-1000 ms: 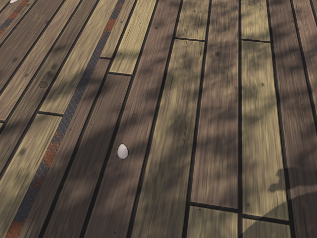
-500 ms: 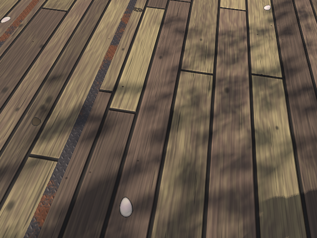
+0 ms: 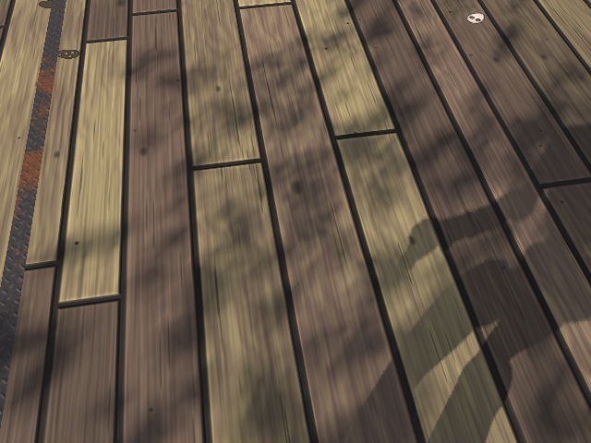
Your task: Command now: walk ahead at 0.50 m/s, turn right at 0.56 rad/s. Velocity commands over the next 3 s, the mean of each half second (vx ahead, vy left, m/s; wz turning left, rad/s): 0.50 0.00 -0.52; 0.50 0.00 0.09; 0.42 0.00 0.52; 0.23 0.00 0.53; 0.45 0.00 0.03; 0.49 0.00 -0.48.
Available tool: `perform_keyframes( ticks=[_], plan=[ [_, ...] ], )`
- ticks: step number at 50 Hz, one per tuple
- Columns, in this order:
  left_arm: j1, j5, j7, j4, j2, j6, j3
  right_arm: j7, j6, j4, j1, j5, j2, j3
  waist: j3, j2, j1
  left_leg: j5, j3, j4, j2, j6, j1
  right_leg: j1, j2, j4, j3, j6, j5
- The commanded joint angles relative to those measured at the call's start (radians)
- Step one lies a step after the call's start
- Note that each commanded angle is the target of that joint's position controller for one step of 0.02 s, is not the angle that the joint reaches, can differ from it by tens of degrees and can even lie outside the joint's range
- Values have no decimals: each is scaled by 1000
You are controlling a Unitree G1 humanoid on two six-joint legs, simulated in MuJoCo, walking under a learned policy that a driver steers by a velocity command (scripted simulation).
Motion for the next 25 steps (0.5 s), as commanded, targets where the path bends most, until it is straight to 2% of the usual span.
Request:
perform_keyframes(
  ticks=[1, 2, 5, 8, 11, 14, 16, 18, 19, 20, 21, 22, 23, 24, 25],
  plan=[
    [77, 0, 11, -55, 103, -21, 29, -7, -47, -114, -53, -21, -136, -31, -141, 21, 22, 117, -97, 5, 62, 13, -419, 426, -281, -338, 466, -197, 195],
    [58, 10, 15, -69, 92, -21, 23, -4, -32, -114, -33, -27, -137, -35, -133, 0, -4, 143, -101, -27, 78, 4, -358, 351, -256, -361, 428, -190, 238],
    [85, 6, 31, -67, 121, -28, 31, -5, -4, -135, -51, -42, -99, -30, -109, -9, -14, 203, -69, -150, 68, -39, -332, 247, -222, -388, 349, -194, 365],
    [136, 0, 51, -55, 143, -20, 37, -6, 1, -175, -170, -44, -73, -18, -79, -38, 24, 372, -53, -363, 34, -63, -350, 214, -176, -382, 296, -156, 352],
    [176, -5, 59, -47, 144, -10, 36, 8, -8, -200, -276, -33, -54, -6, -71, -78, 71, 517, -46, -586, -19, -60, -285, 206, -148, -358, 293, -114, 234],
    [217, -10, 62, -34, 148, -2, 37, 25, -22, -224, -337, -19, -79, -11, -66, -94, 94, 524, -61, -682, -46, -48, -251, 254, -183, -310, 368, -106, 168],
    [222, -10, 67, -33, 145, 4, 37, 34, -33, -230, -331, -17, -106, -22, -70, -105, 81, 464, -80, -732, -55, -26, -223, 310, -209, -257, 435, -93, 141],
    [201, -3, 70, -34, 139, 8, 37, 37, -42, -211, -252, -17, -124, -32, -84, -139, 39, 412, -61, -759, -52, 10, -140, 344, -226, -200, 455, -74, 199],
    [191, 0, 68, -38, 115, 7, 28, 33, -47, -187, -164, -26, -140, -44, -124, -135, -6, 421, -41, -799, -59, 39, -12, 337, -186, -117, 431, -51, 293],
    [183, 11, 62, -51, 68, 3, 9, 27, -51, -172, -36, -43, -178, -56, -240, -87, -66, 415, -130, -769, 46, 100, 214, 260, -135, 93, 374, -17, 268],
    [315, 4, 63, -56, 11, -6, -9, 24, -45, -149, 103, -58, -260, -77, -394, 143, -49, 326, -487, -776, 258, 250, 584, -43, 2, 440, 256, 59, -17],
    [369, -20, 63, -46, 39, -13, -12, 37, -35, -102, 165, -31, -232, -77, -408, 337, -47, 46, -824, -916, 359, 320, 658, -273, 19, 634, 234, 82, -377],
    [277, -26, 61, -46, 127, -14, 7, 36, -30, -118, 110, -13, -151, -54, -250, 189, -67, -102, -747, -950, 325, 277, 540, -355, -37, 712, 265, 80, -312],
    [171, -14, 60, -69, 139, -12, 9, 33, -20, -130, 46, -18, -118, -41, -146, 97, -63, -47, -594, -958, 281, 238, 401, -352, -78, 707, 218, 78, -231],
    [113, 4, 57, -86, 124, -14, 7, 34, -13, -129, 1, -28, -100, -30, -72, 52, -41, 65, -491, -987, 237, 229, 269, -327, -107, 648, 195, 76, -177]
  ],
)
